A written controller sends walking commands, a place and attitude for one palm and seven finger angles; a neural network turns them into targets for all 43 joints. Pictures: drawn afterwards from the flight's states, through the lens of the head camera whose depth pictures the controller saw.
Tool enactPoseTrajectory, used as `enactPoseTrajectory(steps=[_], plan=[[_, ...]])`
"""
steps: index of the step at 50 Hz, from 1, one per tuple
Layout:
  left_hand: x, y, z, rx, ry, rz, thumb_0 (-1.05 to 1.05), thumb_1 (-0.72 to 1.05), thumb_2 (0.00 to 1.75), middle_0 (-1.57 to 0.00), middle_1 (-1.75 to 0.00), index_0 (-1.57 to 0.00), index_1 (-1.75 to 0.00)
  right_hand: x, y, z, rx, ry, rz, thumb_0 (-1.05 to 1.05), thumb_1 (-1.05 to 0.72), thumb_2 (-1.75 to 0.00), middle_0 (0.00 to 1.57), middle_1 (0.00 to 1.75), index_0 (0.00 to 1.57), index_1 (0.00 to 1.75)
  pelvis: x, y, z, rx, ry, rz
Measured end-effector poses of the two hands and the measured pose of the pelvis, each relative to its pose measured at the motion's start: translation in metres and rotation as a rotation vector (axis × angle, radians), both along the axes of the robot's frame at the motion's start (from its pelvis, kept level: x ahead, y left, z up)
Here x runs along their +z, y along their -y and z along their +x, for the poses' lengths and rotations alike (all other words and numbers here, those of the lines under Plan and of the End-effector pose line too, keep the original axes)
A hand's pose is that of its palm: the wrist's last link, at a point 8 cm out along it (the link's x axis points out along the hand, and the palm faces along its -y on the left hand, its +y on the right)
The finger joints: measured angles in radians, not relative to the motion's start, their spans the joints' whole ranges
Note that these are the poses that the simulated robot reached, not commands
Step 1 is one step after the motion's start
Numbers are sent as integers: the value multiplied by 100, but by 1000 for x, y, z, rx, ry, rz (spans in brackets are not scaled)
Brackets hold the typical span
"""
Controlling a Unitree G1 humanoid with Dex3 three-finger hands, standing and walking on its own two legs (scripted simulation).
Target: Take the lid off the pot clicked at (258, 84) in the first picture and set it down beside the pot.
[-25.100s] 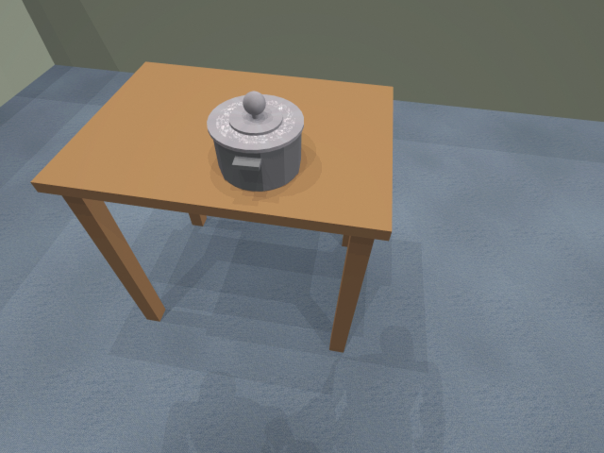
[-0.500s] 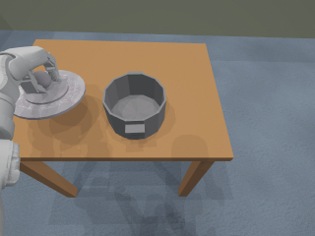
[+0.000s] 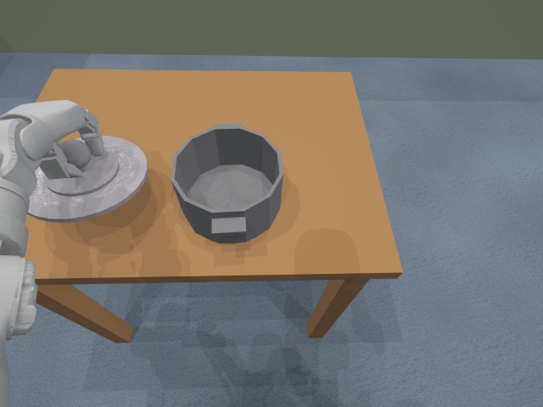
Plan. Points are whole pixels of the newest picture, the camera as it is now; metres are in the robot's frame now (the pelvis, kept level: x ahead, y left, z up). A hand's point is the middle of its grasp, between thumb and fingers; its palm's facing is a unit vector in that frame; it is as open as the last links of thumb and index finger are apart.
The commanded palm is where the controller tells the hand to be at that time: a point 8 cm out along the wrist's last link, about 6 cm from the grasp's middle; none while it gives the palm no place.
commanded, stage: lower the lid onto the table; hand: left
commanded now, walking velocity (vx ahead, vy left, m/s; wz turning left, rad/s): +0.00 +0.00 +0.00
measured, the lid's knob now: (74, 154) +0.48 +0.29 +0.07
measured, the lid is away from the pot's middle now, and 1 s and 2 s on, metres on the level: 0.23 0.24 0.25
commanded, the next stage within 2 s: open the fingers wide in 1.30 s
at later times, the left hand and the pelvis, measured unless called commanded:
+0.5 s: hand (72, 174) +0.45 +0.29 +0.06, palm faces -0.48 -0.06 -0.87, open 7.2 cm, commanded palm +0.48 +0.29 +0.12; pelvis -0.01 +0.00 -0.01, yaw -1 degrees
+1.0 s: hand (80, 184) +0.45 +0.30 +0.03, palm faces -0.51 -0.07 -0.86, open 7.3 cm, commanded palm +0.49 +0.29 +0.08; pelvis -0.01 +0.00 -0.01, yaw -2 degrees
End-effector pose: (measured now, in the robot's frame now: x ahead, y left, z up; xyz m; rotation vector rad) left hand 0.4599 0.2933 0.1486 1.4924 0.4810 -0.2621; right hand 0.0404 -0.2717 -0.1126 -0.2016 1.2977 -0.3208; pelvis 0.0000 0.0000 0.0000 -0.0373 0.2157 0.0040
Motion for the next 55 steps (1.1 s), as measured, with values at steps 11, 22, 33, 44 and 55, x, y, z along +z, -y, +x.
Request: enactPoseTrajectory(steps=[11, 22, 33, 44, 55], plan=[[-18, -8, -9, 19, -36, 2, -5, 30, 69, -81, -100, -67, -93, 4, 11, -3, 5, 6, -48, 1, -90, -90, 21, 30, 21, 30, -3, 3, -6, 1, -5, -5], [-28, -2, -5, -6, -36, -15, -6, 30, 69, -81, -100, -67, -93, 3, 12, -27, -25, -38, -64, 1, -90, -90, 21, 30, 21, 30, -6, 1, -9, -5, -17, -9], [-39, -1, -1, -2, -39, -16, -6, 30, 69, -81, -100, -67, -93, -2, 2, -51, -62, -79, -51, 1, -90, -90, 21, 30, 21, 30, -9, -2, -10, -16, -37, -12], [-51, -3, 1, -18, -46, -24, -5, 30, 69, -81, -100, -67, -93, -1, 3, -61, -77, -108, -78, 1, -90, -90, 21, 30, 21, 30, -12, -4, -9, -19, -60, -17], [-69, -6, 3, -21, -67, -18, -5, 30, 69, -81, -100, -67, -93, -2, 4, -63, -79, -113, -96, 1, -90, -90, 21, 30, 21, 30, -17, -5, -11, -22, -83, -24]])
